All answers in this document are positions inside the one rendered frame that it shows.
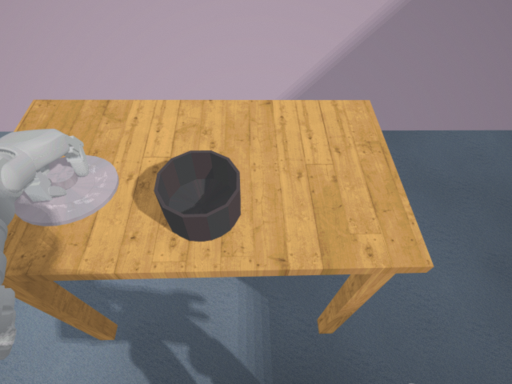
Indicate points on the lid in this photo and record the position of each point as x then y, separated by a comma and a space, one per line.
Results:
88, 195

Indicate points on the table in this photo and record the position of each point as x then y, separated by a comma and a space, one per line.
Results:
320, 195

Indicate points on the knob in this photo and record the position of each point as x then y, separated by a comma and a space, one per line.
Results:
63, 176

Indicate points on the left robot hand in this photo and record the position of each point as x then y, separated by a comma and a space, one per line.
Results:
43, 147

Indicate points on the left robot upper arm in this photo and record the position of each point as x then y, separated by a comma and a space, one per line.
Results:
7, 321

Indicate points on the left robot forearm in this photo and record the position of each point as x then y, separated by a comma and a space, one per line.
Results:
16, 171

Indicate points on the pot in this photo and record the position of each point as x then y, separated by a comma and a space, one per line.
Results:
199, 194

